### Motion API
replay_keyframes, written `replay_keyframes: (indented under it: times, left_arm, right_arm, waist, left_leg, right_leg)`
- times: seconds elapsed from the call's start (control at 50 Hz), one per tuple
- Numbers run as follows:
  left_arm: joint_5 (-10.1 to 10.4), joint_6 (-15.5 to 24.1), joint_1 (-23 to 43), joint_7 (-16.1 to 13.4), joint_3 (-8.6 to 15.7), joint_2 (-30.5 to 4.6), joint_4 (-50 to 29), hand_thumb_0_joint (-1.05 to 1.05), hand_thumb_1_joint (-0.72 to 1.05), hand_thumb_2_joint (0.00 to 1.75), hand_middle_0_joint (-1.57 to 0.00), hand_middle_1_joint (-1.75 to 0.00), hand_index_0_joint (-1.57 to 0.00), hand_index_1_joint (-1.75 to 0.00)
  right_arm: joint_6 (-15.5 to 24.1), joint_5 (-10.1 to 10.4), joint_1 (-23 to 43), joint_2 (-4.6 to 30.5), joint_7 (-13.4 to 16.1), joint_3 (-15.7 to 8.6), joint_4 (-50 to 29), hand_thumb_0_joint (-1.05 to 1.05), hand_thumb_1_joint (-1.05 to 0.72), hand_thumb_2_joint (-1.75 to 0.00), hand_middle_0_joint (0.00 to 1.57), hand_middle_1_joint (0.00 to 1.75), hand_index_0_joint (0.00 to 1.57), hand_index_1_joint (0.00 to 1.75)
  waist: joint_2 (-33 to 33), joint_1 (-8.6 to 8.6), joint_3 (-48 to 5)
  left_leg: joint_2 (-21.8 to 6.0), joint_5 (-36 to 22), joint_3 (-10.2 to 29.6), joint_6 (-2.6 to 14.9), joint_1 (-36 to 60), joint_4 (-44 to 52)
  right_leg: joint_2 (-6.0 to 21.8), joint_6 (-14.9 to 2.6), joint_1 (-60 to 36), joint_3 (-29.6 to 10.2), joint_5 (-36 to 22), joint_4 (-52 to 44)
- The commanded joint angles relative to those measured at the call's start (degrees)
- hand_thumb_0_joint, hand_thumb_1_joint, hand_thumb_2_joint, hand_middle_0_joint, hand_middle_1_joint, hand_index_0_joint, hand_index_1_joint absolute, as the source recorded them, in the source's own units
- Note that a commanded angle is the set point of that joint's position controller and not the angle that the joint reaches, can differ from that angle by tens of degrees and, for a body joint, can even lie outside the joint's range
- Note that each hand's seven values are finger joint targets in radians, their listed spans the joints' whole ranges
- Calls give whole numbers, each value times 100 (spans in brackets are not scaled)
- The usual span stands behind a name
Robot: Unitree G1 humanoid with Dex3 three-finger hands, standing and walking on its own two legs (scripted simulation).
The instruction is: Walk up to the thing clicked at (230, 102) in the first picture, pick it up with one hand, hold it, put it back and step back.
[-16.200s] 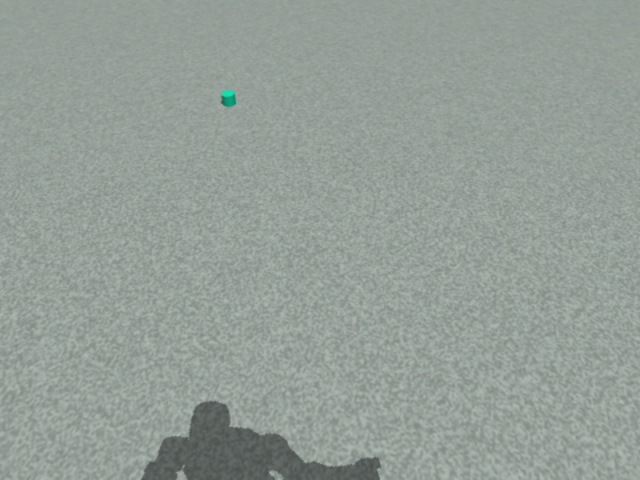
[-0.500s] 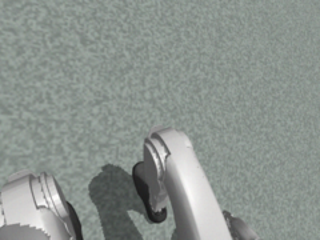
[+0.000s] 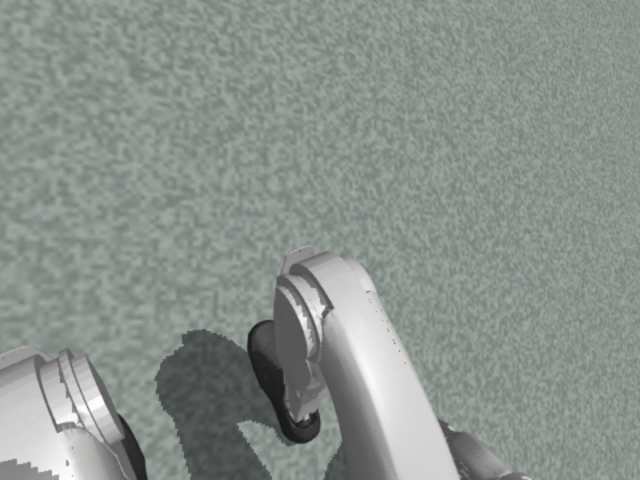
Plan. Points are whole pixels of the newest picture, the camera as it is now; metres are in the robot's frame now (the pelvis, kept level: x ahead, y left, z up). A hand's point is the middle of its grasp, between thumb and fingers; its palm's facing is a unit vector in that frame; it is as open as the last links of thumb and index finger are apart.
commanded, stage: rest palm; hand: left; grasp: from above
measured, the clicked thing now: out of the picture +0.47 +0.31 -0.28
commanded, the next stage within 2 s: close in 0.22 s
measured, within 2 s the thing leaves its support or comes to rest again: neither
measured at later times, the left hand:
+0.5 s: hand out of the picture +0.46 +0.31 -0.24, palm faces -0.44 -0.14 -0.89, open 13.2 cm
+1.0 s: hand out of the picture +0.46 +0.31 -0.25, palm faces -0.44 -0.13 -0.89, open 11.5 cm
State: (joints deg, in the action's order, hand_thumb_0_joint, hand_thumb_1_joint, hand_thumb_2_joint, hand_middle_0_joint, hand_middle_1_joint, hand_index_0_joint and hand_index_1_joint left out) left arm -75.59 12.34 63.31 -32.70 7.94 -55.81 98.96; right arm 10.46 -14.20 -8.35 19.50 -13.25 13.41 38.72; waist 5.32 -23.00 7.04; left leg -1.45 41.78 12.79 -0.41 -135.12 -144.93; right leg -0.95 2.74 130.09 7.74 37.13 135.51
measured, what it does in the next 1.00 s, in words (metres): stands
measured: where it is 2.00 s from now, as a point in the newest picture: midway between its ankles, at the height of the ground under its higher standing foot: (218, 448)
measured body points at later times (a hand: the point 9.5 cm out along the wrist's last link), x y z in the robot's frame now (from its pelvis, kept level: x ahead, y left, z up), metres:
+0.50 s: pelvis +0.00 +0.00 +0.00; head +0.28 +0.11 +0.33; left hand +0.48 +0.31 -0.19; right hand +0.02 -0.26 -0.06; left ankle +0.06 +0.13 -0.27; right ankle +0.11 -0.12 -0.27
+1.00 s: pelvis +0.00 +0.00 +0.00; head +0.28 +0.12 +0.32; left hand +0.48 +0.31 -0.20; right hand +0.03 -0.25 -0.05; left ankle +0.06 +0.13 -0.27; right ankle +0.11 -0.12 -0.27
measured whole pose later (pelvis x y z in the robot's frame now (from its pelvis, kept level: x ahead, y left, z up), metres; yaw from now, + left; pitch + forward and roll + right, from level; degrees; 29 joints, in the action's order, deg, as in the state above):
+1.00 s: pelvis +0.00 +0.00 +0.00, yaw -2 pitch +28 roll -14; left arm -75.0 13.0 63.2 -34.8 7.0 -59.4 100.7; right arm 13.4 -15.2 -7.1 20.8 -15.1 17.1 37.2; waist 7.7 -23.9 10.7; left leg -1.6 41.8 14.7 -0.3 -134.2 -146.1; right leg -1.7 3.3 128.4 9.2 36.3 135.1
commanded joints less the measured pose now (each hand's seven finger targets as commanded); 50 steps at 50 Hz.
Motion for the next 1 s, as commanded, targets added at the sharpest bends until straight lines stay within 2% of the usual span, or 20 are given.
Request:
replay_keyframes:
  times: [0.0, 0.02, 0.04, 0.1, 0.18, 0.2, 0.24, 0.28, 0.36, 0.5, 0.52, 0.56, 0.6, 0.62, 0.68, 0.78, 0.84, 0.9, 0.92, 0.98]
  left_arm:
    - [30, -37, 1512, -257, 6, -1281, -702, 0, -51, 105, -9, -104, -8, -104]
    - [45, -50, 1474, -272, 5, -1260, -619, 0, -52, 105, -8, -104, -7, -104]
    - [50, -61, 1518, -254, -4, -1232, -466, 0, -50, 103, -8, -104, -8, -104]
    - [84, -25, 1627, -264, 62, -1378, -694, 0, -51, 105, -9, -105, -8, -106]
    - [102, -29, 1576, -234, -76, -1283, -636, 0, -51, 103, -8, -105, -7, -105]
    - [157, -8, 1544, -280, 83, -1500, -670, 0, -51, 105, -8, -105, -7, -106]
    - [112, -1, 1463, -295, 64, -1500, -610, 0, -51, 104, -8, -105, -7, -106]
    - [99, -7, 1508, -259, -79, -1321, -474, 0, -51, 104, -8, -106, -7, -106]
    - [102, -8, 1387, -326, 6, -1529, -438, 0, -37, 96, -14, -107, -16, -105]
    - [104, 14, 1479, -391, 64, -1665, -499, 0, -32, 89, -16, -104, -19, -101]
    - [120, 19, 1404, -405, 61, -1678, -557, 0, -31, 89, -17, -105, -20, -101]
    - [97, 16, 1361, -415, 60, -1672, -529, 0, -29, 86, -18, -102, -22, -99]
    - [126, -4, 1413, -391, -83, -1483, -429, 0, -27, 86, -20, -103, -23, -100]
    - [151, 14, 1427, -425, 58, -1692, -403, 0, -25, 86, -21, -104, -24, -100]
    - [144, 13, 1466, -415, 66, -1739, -563, 0, -21, 86, -24, -103, -27, -99]
    - [179, 13, 1329, -361, -159, -1435, -321, 0, -16, 85, -27, -102, -31, -98]
    - [167, 40, 1425, -383, -169, -1528, -466, 0, -13, 81, -29, -99, -33, -95]
    - [140, 66, 1507, -452, 3, -1716, -656, 0, -10, 82, -33, -98, -36, -94]
    - [109, 52, 1450, -456, -86, -1606, -582, 0, -9, 81, -34, -97, -37, -93]
    - [143, 35, 1485, -543, 13, -1727, -513, 0, -5, 80, -36, -97, -40, -93]
  right_arm:
    - [57, -8, -1207, 1824, 49, -480, 114, 0, -90, -90, 20, 30, 20, 30]
    - [56, -19, -1233, 1812, 40, -481, 134, 0, -90, -90, 20, 30, 20, 30]
    - [83, -37, -1258, 1798, 2, -458, 147, 0, -90, -90, 20, 30, 20, 30]
    - [80, -20, -1241, 1861, 13, -460, 110, 0, -90, -90, 20, 30, 20, 30]
    - [124, -53, -1285, 1871, -25, -403, 105, 0, -90, -90, 20, 30, 20, 30]
    - [116, -25, -1247, 1840, -17, -370, 143, 0, -90, -90, 20, 30, 20, 30]
    - [112, -20, -1224, 1848, -9, -372, 130, 0, -90, -90, 20, 30, 20, 30]
    - [131, -52, -1187, 1835, -43, -318, 69, 0, -90, -90, 20, 30, 20, 30]
    - [149, -44, -1105, 1889, -42, -295, 56, 0, -89, -90, 20, 30, 20, 30]
    - [194, -56, -1180, 1969, -57, -258, 8, 0, -89, -90, 20, 30, 20, 30]
    - [190, -39, -1114, 1983, -41, -264, -6, 0, -89, -90, 20, 30, 20, 30]
    - [196, -61, -1144, 1980, -51, -250, 0, 0, -89, -90, 20, 30, 20, 30]
    - [224, -76, -1094, 1974, -65, -229, -41, 0, -89, -90, 20, 30, 20, 30]
    - [214, -69, -1128, 1983, -55, -217, 17, 0, -89, -90, 20, 30, 20, 30]
    - [220, -77, -1147, 2003, -48, -216, 7, 0, -89, -90, 20, 30, 20, 30]
    - [254, -93, -1054, 1947, -77, -152, 4, 0, -89, -90, 20, 30, 20, 30]
    - [290, -70, -1019, 1980, -98, -147, -17, 0, -90, -90, 20, 30, 20, 30]
    - [293, -62, -1069, 2004, -109, -150, -15, 0, -89, -90, 20, 30, 20, 30]
    - [306, -77, -1034, 2044, -120, -191, -28, 0, -90, -90, 20, 30, 20, 30]
    - [313, -61, -1027, 2011, -124, -139, -36, 0, -89, -90, 20, 30, 20, 30]
  waist:
    - [-2902, -226, -3636]
    - [-2916, -214, -3677]
    - [-2793, -325, -3504]
    - [-2829, -282, -3643]
    - [-2793, -389, -3611]
    - [-2752, -265, -3710]
    - [-2890, -253, -3660]
    - [-2788, -369, -3482]
    - [-2808, -265, -3473]
    - [-2758, -356, -3426]
    - [-2822, -277, -3520]
    - [-2874, -303, -3482]
    - [-2780, -377, -3374]
    - [-2804, -365, -3371]
    - [-2856, -339, -3505]
    - [-2791, -449, -3241]
    - [-2876, -424, -3208]
    - [-2984, -375, -3351]
    - [-3051, -406, -3313]
    - [-2819, -418, -3305]
  left_leg:
    - [-14, -1362, -557, 105, 2964, 1513]
    - [-14, -1409, -554, 89, 2985, 1528]
    - [-24, -1376, -544, 109, 2894, 1425]
    - [-17, -1389, -557, 134, 2870, 1444]
    - [-19, -1509, -579, 145, 2864, 1344]
    - [-30, -1490, -550, 142, 2800, 1382]
    - [-43, -1557, -518, 102, 2950, 1422]
    - [-51, -1477, -490, 111, 2882, 1352]
    - [-64, -1413, -478, 102, 2886, 1388]
    - [-60, -1338, -456, 122, 2804, 1392]
    - [-64, -1370, -461, 114, 2803, 1431]
    - [-72, -1460, -445, 101, 2860, 1436]
    - [-69, -1368, -446, 109, 2820, 1378]
    - [-86, -1331, -411, 104, 2799, 1423]
    - [-81, -1416, -436, 107, 2844, 1405]
    - [-96, -1344, -388, 84, 2865, 1376]
    - [-100, -1339, -395, 79, 2880, 1371]
    - [-115, -1444, -331, 47, 3058, 1446]
    - [-113, -1477, -363, 46, 3077, 1430]
    - [-104, -1403, -398, 86, 2854, 1396]
  right_leg:
    - [-250, -400, -2058, 664, -1423, -1122]
    - [-256, -399, -2120, 679, -1459, -1119]
    - [-232, -370, -2028, 689, -1463, -1071]
    - [-247, -376, -2181, 660, -1482, -1152]
    - [-271, -342, -2332, 659, -1630, -1149]
    - [-276, -352, -2412, 666, -1595, -1163]
    - [-263, -378, -2285, 700, -1594, -1107]
    - [-264, -359, -2148, 727, -1558, -1061]
    - [-288, -369, -2205, 728, -1499, -1083]
    - [-290, -353, -2236, 749, -1444, -1112]
    - [-316, -366, -2329, 738, -1463, -1136]
    - [-311, -362, -2322, 753, -1527, -1114]
    - [-301, -347, -2206, 761, -1481, -1081]
    - [-317, -353, -2280, 783, -1450, -1116]
    - [-323, -350, -2406, 762, -1530, -1151]
    - [-310, -336, -2205, 813, -1485, -1105]
    - [-311, -339, -2216, 803, -1479, -1093]
    - [-293, -351, -2205, 825, -1528, -1072]
    - [-312, -355, -2207, 810, -1571, -1065]
    - [-339, -336, -2392, 793, -1562, -1148]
